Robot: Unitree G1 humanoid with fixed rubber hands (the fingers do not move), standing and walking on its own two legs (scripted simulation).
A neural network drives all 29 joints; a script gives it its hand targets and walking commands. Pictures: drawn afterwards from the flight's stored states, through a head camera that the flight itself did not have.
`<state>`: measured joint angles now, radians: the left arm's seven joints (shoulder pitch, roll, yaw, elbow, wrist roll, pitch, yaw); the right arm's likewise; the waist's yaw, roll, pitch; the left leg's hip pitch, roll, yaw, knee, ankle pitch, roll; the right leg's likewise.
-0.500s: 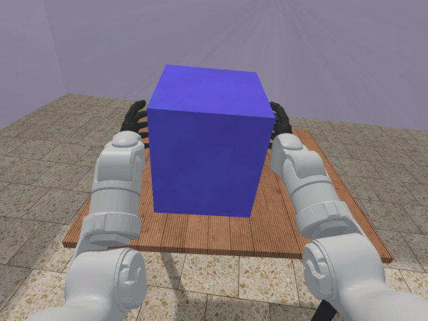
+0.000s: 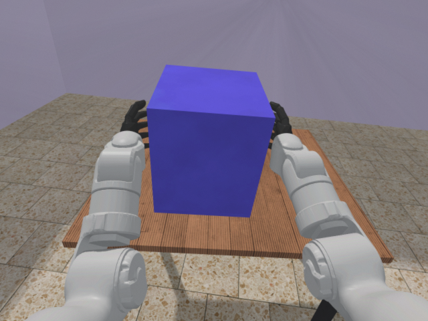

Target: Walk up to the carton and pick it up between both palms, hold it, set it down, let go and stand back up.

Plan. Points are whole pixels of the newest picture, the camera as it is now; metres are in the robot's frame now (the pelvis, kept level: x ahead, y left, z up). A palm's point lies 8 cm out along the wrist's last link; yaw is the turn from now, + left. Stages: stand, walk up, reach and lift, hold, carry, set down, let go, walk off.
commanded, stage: hold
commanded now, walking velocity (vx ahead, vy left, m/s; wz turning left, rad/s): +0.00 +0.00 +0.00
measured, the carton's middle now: (207, 139) +0.40 +0.01 +0.21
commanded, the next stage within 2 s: set down in 0.20 s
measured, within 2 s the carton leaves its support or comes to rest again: neither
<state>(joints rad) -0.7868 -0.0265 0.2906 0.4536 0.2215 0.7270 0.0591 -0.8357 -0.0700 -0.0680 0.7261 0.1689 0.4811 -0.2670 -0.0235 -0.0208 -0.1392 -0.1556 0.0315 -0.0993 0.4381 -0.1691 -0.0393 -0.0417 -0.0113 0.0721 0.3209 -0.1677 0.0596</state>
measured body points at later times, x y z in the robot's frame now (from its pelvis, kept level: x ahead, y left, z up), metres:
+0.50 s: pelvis +0.00 +0.00 +0.00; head -0.10 +0.02 +0.44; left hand +0.37 +0.15 +0.24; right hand +0.38 -0.13 +0.27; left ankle +0.05 +0.14 -0.74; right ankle +0.02 -0.16 -0.74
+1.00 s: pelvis +0.02 -0.01 +0.00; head -0.03 +0.03 +0.45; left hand +0.42 +0.15 +0.19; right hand +0.43 -0.14 +0.21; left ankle +0.05 +0.14 -0.74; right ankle +0.02 -0.17 -0.74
